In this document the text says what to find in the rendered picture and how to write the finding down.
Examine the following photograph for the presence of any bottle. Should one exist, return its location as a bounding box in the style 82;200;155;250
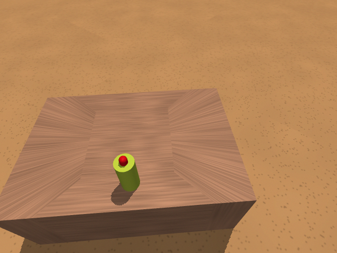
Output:
113;153;140;191

